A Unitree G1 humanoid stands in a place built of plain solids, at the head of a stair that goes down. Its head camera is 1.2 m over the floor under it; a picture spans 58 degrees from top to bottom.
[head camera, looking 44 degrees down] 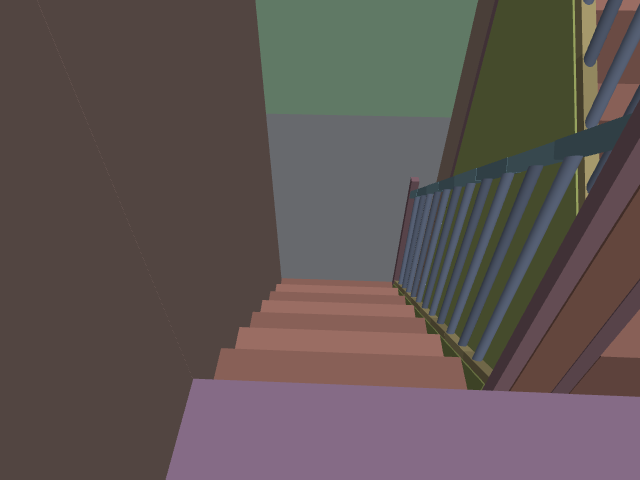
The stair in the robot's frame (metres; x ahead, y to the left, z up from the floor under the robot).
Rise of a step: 0.21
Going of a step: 0.24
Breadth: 0.89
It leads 2 degrees to the right of straight ahead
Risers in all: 8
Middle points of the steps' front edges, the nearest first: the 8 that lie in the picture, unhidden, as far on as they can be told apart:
0.62 -0.06 0.00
0.86 -0.07 -0.21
1.10 -0.08 -0.41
1.33 -0.09 -0.62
1.57 -0.10 -0.83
1.80 -0.11 -1.03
2.04 -0.12 -1.24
2.28 -0.13 -1.44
